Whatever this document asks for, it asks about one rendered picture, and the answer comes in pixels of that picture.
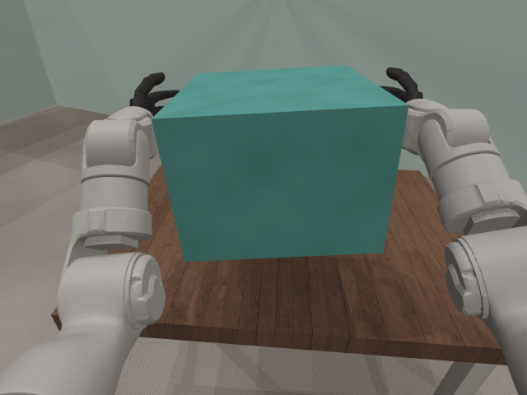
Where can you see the right robot upper arm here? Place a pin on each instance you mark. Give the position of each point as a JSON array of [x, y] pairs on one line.
[[487, 277]]

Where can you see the table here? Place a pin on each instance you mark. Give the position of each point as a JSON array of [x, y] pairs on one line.
[[394, 303]]

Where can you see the right robot hand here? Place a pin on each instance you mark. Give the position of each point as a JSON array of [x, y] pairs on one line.
[[406, 82]]

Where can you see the left robot upper arm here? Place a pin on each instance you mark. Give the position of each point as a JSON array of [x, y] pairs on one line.
[[105, 301]]

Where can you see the carton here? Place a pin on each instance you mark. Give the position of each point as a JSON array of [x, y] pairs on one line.
[[280, 163]]

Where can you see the robot left forearm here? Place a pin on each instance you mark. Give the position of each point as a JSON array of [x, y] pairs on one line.
[[115, 179]]

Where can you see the robot right forearm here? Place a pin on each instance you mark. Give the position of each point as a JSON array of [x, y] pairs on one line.
[[476, 194]]

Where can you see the left robot hand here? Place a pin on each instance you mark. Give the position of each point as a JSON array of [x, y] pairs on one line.
[[143, 99]]

